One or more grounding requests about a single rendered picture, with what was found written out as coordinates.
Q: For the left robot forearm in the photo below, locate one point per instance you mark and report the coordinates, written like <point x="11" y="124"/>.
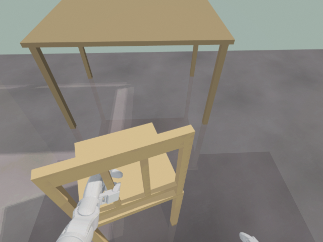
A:
<point x="84" y="221"/>

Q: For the chair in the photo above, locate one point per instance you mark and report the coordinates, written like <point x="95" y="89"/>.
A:
<point x="140" y="154"/>

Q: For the robot left hand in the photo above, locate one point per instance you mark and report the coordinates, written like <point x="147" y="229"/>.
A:
<point x="95" y="188"/>

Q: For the table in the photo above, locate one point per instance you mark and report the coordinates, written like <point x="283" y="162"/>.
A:
<point x="89" y="23"/>

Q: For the robot right hand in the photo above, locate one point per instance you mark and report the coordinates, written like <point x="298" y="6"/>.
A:
<point x="247" y="238"/>

